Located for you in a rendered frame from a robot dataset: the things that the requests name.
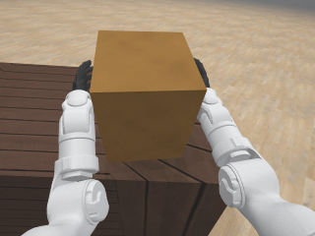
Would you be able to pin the right robot hand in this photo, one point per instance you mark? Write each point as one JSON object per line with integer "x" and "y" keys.
{"x": 202, "y": 72}

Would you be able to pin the left robot hand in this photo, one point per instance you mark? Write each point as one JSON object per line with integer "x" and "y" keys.
{"x": 81, "y": 78}

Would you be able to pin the robot right upper arm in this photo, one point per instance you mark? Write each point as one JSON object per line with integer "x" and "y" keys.
{"x": 252, "y": 187}

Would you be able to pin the robot left upper arm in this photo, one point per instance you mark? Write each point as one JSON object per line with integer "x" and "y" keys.
{"x": 74, "y": 209}

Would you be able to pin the left robot forearm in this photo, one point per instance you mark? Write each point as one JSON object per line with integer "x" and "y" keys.
{"x": 76, "y": 140}

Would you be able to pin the right robot forearm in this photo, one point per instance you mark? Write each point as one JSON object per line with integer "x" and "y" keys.
{"x": 226, "y": 141}

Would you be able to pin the pedestal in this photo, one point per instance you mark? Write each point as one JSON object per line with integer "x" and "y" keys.
{"x": 177, "y": 196}

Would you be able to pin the carton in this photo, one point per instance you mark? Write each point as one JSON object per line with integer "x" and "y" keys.
{"x": 146, "y": 91}

